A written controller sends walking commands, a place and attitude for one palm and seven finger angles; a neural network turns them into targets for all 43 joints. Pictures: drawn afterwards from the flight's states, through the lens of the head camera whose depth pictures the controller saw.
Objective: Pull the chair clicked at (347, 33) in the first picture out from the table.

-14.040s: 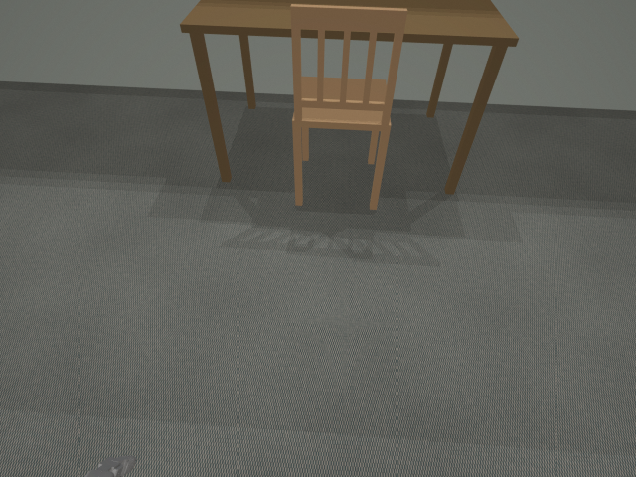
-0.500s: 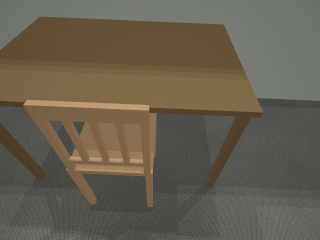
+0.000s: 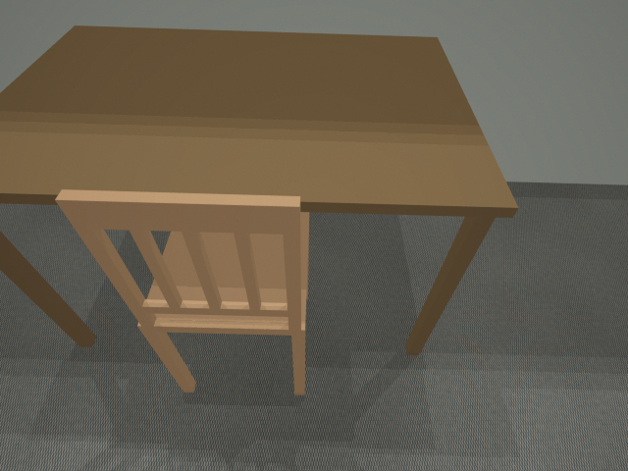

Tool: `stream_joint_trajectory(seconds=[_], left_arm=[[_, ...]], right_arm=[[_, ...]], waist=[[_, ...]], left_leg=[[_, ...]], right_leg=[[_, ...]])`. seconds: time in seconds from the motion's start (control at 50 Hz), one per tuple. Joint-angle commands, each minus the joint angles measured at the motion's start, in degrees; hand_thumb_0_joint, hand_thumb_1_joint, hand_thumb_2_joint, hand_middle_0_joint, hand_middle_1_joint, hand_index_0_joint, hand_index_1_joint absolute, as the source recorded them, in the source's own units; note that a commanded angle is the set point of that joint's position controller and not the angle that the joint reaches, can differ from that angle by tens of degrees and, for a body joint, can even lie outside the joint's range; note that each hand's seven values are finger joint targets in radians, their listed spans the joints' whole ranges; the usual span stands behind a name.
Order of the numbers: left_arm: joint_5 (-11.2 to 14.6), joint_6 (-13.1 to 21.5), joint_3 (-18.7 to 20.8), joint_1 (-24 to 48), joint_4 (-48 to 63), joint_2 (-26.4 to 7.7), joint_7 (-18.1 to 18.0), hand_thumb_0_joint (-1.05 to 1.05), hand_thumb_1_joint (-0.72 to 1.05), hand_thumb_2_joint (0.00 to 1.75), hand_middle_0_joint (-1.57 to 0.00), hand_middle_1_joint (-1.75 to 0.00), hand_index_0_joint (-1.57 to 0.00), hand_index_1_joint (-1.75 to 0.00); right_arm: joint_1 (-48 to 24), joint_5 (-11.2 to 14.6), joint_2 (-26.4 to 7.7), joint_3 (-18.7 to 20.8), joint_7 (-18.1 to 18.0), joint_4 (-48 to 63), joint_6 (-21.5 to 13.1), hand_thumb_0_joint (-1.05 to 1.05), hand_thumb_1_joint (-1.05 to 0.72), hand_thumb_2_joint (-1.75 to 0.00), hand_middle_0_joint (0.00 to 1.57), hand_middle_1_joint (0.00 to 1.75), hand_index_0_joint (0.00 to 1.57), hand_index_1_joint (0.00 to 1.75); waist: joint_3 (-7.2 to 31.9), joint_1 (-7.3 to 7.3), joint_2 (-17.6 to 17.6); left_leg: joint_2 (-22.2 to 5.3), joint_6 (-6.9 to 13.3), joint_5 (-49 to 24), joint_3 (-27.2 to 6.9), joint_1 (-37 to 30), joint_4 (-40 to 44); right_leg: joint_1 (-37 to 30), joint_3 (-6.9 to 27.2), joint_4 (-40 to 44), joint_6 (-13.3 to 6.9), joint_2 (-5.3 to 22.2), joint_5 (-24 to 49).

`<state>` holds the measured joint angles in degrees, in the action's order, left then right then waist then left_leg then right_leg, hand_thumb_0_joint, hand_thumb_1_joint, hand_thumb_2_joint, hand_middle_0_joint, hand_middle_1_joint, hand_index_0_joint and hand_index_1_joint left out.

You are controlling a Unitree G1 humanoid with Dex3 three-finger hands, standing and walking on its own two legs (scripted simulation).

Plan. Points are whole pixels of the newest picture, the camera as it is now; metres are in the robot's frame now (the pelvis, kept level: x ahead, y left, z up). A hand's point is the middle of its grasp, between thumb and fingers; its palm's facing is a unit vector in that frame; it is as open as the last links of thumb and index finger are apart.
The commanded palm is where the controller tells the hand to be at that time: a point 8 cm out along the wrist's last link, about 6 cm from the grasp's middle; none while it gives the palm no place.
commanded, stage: look again from close up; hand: left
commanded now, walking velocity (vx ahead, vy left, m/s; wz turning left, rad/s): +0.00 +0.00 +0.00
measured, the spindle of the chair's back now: (204, 270) +0.47 +0.23 -0.12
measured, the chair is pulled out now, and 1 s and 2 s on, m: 0.00 0.00 0.00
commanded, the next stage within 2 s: raise the hand toward the chair's back in 0.08 s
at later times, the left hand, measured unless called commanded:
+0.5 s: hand (207, 397) +0.21 +0.15 -0.01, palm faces +0.08 -1.00 -0.03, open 8.4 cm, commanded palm +0.12 +0.21 -0.07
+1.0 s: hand (212, 405) +0.22 +0.15 -0.07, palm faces -0.01 -1.00 +0.02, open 12.7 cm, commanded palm +0.17 +0.22 -0.05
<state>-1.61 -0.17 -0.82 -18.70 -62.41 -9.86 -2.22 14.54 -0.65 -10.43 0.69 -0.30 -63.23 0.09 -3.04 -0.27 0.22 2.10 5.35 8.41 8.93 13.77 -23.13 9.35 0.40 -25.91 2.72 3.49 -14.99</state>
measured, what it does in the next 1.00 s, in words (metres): lowers itself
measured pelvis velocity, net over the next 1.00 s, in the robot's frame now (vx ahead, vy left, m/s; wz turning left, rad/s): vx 0.01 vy -0.06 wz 0.04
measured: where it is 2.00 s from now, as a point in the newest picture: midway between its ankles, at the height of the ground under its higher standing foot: outside the picture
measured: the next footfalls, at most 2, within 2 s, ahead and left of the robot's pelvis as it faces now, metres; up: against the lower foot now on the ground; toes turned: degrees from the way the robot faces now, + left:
none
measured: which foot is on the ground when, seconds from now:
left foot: down 0.00-1.00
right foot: down 0.00-1.00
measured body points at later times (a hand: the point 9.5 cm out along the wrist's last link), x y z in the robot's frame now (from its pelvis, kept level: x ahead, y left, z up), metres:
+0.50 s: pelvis -0.03 -0.05 -0.06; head -0.02 -0.03 +0.39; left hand +0.20 +0.20 -0.01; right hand +0.16 -0.30 -0.11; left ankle +0.06 +0.05 -0.74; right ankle +0.00 -0.15 -0.74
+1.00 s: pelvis +0.01 -0.06 -0.10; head +0.09 -0.06 +0.34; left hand +0.21 +0.21 -0.07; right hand +0.19 -0.27 -0.20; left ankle +0.05 +0.06 -0.74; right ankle +0.00 -0.15 -0.74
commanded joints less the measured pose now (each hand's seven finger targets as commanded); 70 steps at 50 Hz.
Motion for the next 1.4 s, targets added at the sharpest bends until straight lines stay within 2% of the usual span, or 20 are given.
stream_joint_trajectory(seconds=[0.0,0.12,0.16,0.18,0.2,0.24,0.3,0.34,0.4,0.44,0.52,0.62,0.7,0.76,0.82,0.9,0.96,1.08,1.24,1.38], left_arm=[[0.2,0.9,1.0,-4.7,0.9,-5.9,-0.6,0.00,0.90,0.90,-0.20,-0.30,-0.20,-0.30],[0.2,0.9,1.0,-5.0,0.6,-5.5,-0.6,0.00,0.90,0.90,-0.20,-0.30,-0.20,-0.30],[-0.7,1.3,0.4,-4.6,0.5,-5.0,-2.3,0.00,0.90,0.90,-0.20,-0.30,-0.20,-0.30],[9.8,13.5,8.4,35.7,86.3,-18.5,-2.5,0.00,0.88,0.89,-0.20,-0.30,-0.20,-0.30],[7.3,11.5,7.4,13.4,74.0,-14.9,-4.5,0.00,0.85,0.88,-0.20,-0.29,-0.20,-0.29],[7.7,4.9,-2.7,-6.9,52.5,2.2,-6.4,0.00,0.81,0.86,-0.19,-0.29,-0.19,-0.29],[11.3,12.3,5.4,2.7,64.4,-6.5,-3.4,0.00,0.74,0.83,-0.18,-0.27,-0.18,-0.27],[12.2,17.8,10.3,-0.4,50.1,-6.7,0.5,0.00,0.69,0.81,-0.18,-0.27,-0.18,-0.27],[14.9,30.3,11.3,-9.9,43.5,-3.9,11.6,0.00,0.62,0.78,-0.17,-0.26,-0.17,-0.26],[15.3,35.2,15.4,-12.5,41.0,-8.6,19.6,0.00,0.57,0.76,-0.17,-0.25,-0.17,-0.25],[18.8,30.0,15.6,-9.6,55.1,-10.6,24.6,0.00,0.48,0.72,-0.16,-0.23,-0.16,-0.23],[20.6,36.6,18.8,2.4,86.2,-15.8,17.6,0.00,0.36,0.67,-0.15,-0.22,-0.15,-0.22],[18.2,42.3,12.3,4.2,84.0,-12.1,17.1,0.00,0.27,0.63,-0.14,-0.20,-0.14,-0.20],[18.7,37.7,11.3,1.8,72.5,-11.8,22.7,0.00,0.20,0.60,-0.13,-0.19,-0.13,-0.19],[19.9,25.6,14.6,-3.7,63.4,-13.3,28.4,0.00,0.13,0.57,-0.12,-0.18,-0.12,-0.18],[24.3,16.7,24.6,-9.3,70.7,-15.9,27.6,0.00,0.04,0.53,-0.11,-0.16,-0.11,-0.16],[25.0,21.1,25.7,-10.6,77.0,-14.0,22.1,0.00,-0.03,0.50,-0.11,-0.15,-0.11,-0.15],[19.6,30.7,15.7,-6.8,69.7,-8.3,20.4,0.00,-0.17,0.44,-0.09,-0.13,-0.09,-0.13],[21.1,29.5,19.6,-4.7,80.7,-15.5,21.3,0.00,-0.36,0.36,-0.07,-0.10,-0.07,-0.10],[18.0,26.4,15.0,-5.2,74.6,-10.0,15.1,0.00,-0.50,0.30,-0.06,-0.08,-0.06,-0.08]], right_arm=[[2.0,0.3,-7.2,1.7,-0.5,1.6,-0.8,0.00,-0.90,-0.90,0.20,0.30,0.20,0.30],[2.0,0.2,-6.7,1.8,-0.4,1.1,-0.7,0.00,-0.90,-0.90,0.20,0.30,0.20,0.30],[0.2,0.2,-8.1,1.1,-0.3,5.8,-1.0,0.00,-0.90,-0.90,0.20,0.30,0.20,0.30],[2.3,4.2,-14.9,1.7,-3.4,27.2,-8.8,0.00,-0.90,-0.90,0.20,0.30,0.20,0.30],[-2.6,4.2,-11.7,-0.7,-4.7,23.0,-14.7,0.00,-0.90,-0.90,0.20,0.30,0.20,0.30],[0.7,4.8,-9.5,0.2,-3.7,19.2,-16.2,0.00,-0.90,-0.90,0.20,0.30,0.20,0.30],[-4.0,3.7,-12.5,0.9,-4.2,26.3,-17.6,0.00,-0.90,-0.90,0.20,0.30,0.20,0.30],[-3.8,2.7,-12.3,1.7,-3.3,27.8,-16.2,0.00,-0.90,-0.90,0.20,0.30,0.20,0.30],[-6.9,1.3,-11.4,3.3,-1.1,32.5,-15.9,0.00,-0.90,-0.90,0.20,0.30,0.20,0.30],[-7.2,2.0,-11.7,4.5,0.7,36.3,-15.8,0.00,-0.90,-0.90,0.20,0.30,0.20,0.30],[-11.7,3.9,-11.6,3.9,0.5,45.3,-15.0,0.00,-0.90,-0.90,0.20,0.30,0.20,0.30],[-6.6,1.9,-8.7,3.6,-1.9,43.6,-15.8,0.00,-0.90,-0.90,0.20,0.30,0.20,0.30],[-5.2,1.0,-9.5,3.0,-2.7,37.6,-17.2,0.00,-0.90,-0.90,0.20,0.30,0.20,0.30],[-4.4,1.7,-10.4,2.6,-3.4,36.0,-17.4,0.00,-0.90,-0.90,0.20,0.30,0.20,0.30],[-5.5,3.6,-10.9,2.9,-4.3,38.4,-15.6,0.00,-0.90,-0.90,0.20,0.30,0.20,0.30],[-6.5,3.8,-9.0,3.4,-4.2,41.7,-13.5,0.00,-0.90,-0.90,0.20,0.30,0.20,0.30],[-6.3,2.5,-6.6,3.5,-3.6,40.5,-14.3,0.00,-0.90,-0.90,0.20,0.30,0.20,0.30],[-4.6,1.6,-8.6,4.1,-2.2,37.0,-14.5,0.00,-0.90,-0.90,0.20,0.30,0.20,0.30],[-3.8,2.5,-10.5,4.2,-2.9,40.7,-14.9,0.00,-0.90,-0.90,0.20,0.30,0.20,0.30],[-4.4,2.3,-10.2,3.0,-2.4,41.1,-11.5,0.00,-0.90,-0.90,0.20,0.30,0.20,0.30]], waist=[[-1.2,-0.10,0.3],[-2.1,-0.12,-0.9],[-2.7,-0.14,5.0],[26.3,-7.02,-1.7],[24.7,-0.66,-11.2],[9.0,-2.02,-8.9],[2.5,-2.06,-5.0],[-2.3,-2.20,9.2],[3.1,2.61,18.4],[8.1,3.60,11.3],[16.7,4.95,-3.3],[24.7,0.76,-12.5],[19.5,-3.60,-11.2],[17.4,-5.44,-4.5],[22.7,-1.82,3.6],[35.4,3.52,2.6],[35.1,4.60,2.0],[22.0,-1.11,-1.2],[33.4,1.46,-7.3],[21.3,-0.89,-6.5]], left_leg=[[-10.0,-3.1,11.6,-12.4,-3.7,8.8],[-10.1,-3.3,13.4,-12.5,-3.2,9.6],[-10.8,-4.3,2.7,-10.0,1.6,0.9],[-5.1,-6.1,3.0,-12.9,-17.9,1.5],[-8.5,-7.0,8.9,-16.3,-18.1,5.7],[-7.8,-7.5,19.1,-16.3,-4.3,7.3],[-4.7,-5.9,22.7,-14.4,5.2,-1.5],[-3.0,-5.7,21.6,-13.2,14.9,-9.7],[-1.4,-5.9,18.0,-8.9,28.4,-22.9],[-0.5,-5.9,14.4,-8.0,31.7,-28.9],[0.4,-4.4,20.7,-7.1,33.0,-31.0],[-2.2,-3.1,14.1,-9.8,29.0,-37.6],[-3.4,-2.8,12.4,-12.2,32.5,-42.4],[-3.4,-2.5,13.3,-12.6,37.4,-44.4],[-2.8,-2.2,11.9,-11.3,40.5,-43.7],[-2.2,-2.6,1.1,-11.4,33.3,-40.1],[-2.5,-3.3,-4.3,-11.4,30.5,-38.6],[-2.9,-3.5,0.2,-12.1,29.8,-39.1],[-3.7,-3.6,-1.2,-13.5,20.7,-35.4],[-4.7,-4.8,11.0,-16.7,23.2,-30.3]], right_leg=[[6.9,2.3,4.4,-3.4,2.1,-0.4],[7.7,2.4,4.5,-3.3,1.9,-1.1],[5.6,-0.1,2.5,-3.4,1.8,0.9],[8.3,-5.6,-4.4,-3.1,-4.1,3.9],[12.9,-4.1,-10.0,-4.1,-3.7,-5.2],[18.1,-5.5,-12.4,-3.9,-3.4,-6.3],[18.4,-5.1,-6.2,-4.2,-3.6,-9.3],[27.1,-5.7,-7.6,-4.1,-3.9,-17.0],[34.2,-3.2,-16.0,-4.3,-3.7,-25.4],[31.3,0.7,-19.7,-5.3,-3.0,-19.0],[32.5,3.7,-21.2,-4.9,-2.8,-26.2],[36.4,5.6,-24.6,-4.7,-4.0,-18.7],[45.3,2.9,-29.6,-5.0,-5.7,-14.0],[44.2,4.0,-28.0,-3.6,-5.2,-12.7],[34.6,7.7,-24.8,-1.4,-3.3,-10.2],[20.4,6.5,-27.2,1.0,-1.6,12.6],[20.1,2.5,-30.5,-0.5,-2.4,25.3],[40.3,-2.9,-33.2,-3.1,-5.1,4.7],[38.1,-3.7,-32.1,-4.5,-5.8,-1.5],[43.9,-6.5,-31.0,-4.3,-6.2,-9.8]])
